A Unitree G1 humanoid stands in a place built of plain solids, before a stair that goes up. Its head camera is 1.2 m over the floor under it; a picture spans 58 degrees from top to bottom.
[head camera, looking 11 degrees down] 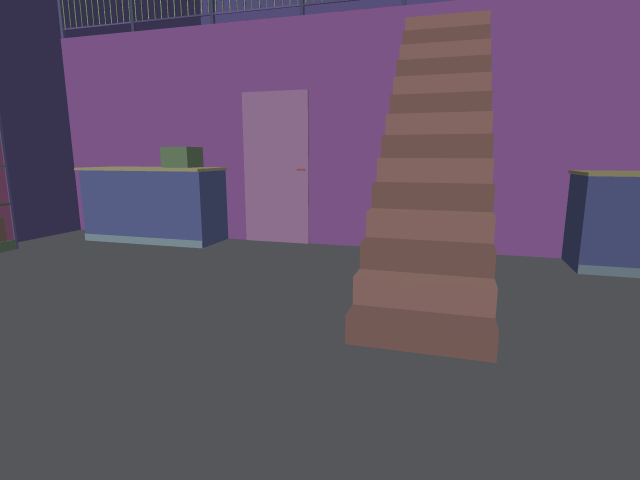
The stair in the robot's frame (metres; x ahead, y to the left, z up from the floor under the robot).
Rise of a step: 0.20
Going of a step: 0.22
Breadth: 0.92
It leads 17 degrees to the right of straight ahead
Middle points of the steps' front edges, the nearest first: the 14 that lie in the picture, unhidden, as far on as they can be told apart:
2.50 -0.60 0.20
2.71 -0.66 0.39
2.92 -0.73 0.59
3.13 -0.79 0.79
3.34 -0.85 0.99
3.55 -0.91 1.18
3.76 -0.98 1.38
3.97 -1.04 1.58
4.18 -1.10 1.77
4.39 -1.17 1.97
4.60 -1.23 2.17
4.81 -1.29 2.36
5.02 -1.35 2.56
5.23 -1.42 2.76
